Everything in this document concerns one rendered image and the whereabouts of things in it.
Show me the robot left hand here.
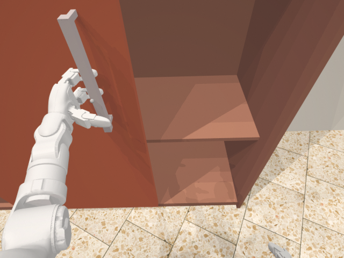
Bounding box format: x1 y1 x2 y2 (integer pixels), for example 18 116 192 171
48 68 111 129

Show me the left robot forearm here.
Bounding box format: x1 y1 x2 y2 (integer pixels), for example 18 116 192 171
1 112 73 250

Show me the robot left upper arm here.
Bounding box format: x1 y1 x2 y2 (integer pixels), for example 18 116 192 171
0 204 71 258

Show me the handle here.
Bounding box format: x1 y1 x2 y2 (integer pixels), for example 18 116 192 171
57 9 113 132

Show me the robot right hand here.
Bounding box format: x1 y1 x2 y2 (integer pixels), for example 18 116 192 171
268 242 292 258

